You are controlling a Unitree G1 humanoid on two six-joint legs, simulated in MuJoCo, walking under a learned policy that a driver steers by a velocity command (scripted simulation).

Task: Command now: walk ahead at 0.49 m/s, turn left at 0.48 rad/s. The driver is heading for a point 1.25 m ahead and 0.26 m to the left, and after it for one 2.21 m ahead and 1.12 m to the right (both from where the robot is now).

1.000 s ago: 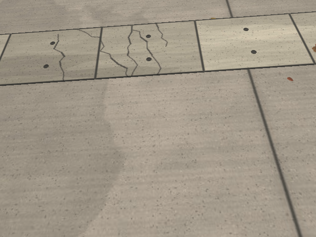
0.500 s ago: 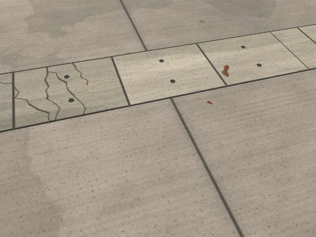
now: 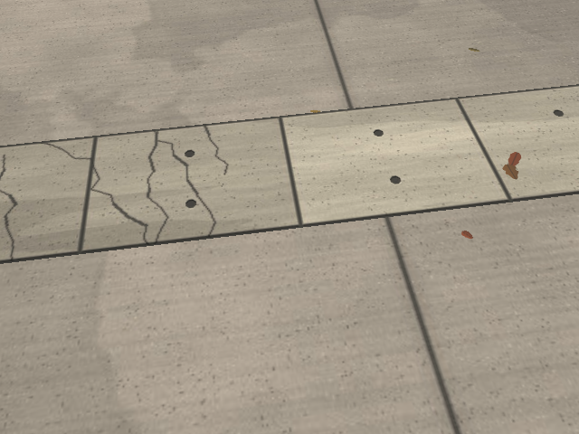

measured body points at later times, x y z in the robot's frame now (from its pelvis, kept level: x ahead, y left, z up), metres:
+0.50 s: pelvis +0.27 +0.08 -0.01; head +0.31 +0.10 +0.44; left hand +0.34 +0.39 -0.11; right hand +0.46 -0.16 -0.10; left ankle +0.29 +0.15 -0.74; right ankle +0.32 -0.10 -0.66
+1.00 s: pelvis +0.56 +0.11 +0.00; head +0.58 +0.11 +0.45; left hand +0.49 +0.39 -0.11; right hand +0.80 -0.06 -0.11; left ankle +0.48 +0.23 -0.67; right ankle +0.62 +0.04 -0.74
